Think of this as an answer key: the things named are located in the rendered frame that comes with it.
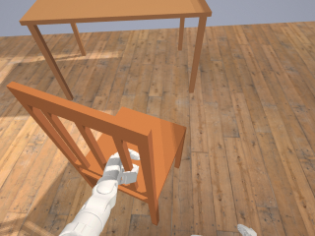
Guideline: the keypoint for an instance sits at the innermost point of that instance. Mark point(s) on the robot left hand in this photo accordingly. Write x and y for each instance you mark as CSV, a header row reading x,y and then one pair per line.
x,y
114,168

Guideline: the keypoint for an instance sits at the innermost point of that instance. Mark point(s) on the robot right hand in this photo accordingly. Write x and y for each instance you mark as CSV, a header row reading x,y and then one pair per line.
x,y
245,231

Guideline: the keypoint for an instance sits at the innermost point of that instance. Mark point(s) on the table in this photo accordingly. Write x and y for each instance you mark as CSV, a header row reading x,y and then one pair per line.
x,y
55,12

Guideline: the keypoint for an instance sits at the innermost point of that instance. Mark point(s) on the left robot forearm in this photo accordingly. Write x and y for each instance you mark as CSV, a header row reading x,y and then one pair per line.
x,y
91,218

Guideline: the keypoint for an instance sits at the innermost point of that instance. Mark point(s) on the chair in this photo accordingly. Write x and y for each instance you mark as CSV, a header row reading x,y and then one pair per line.
x,y
157,141

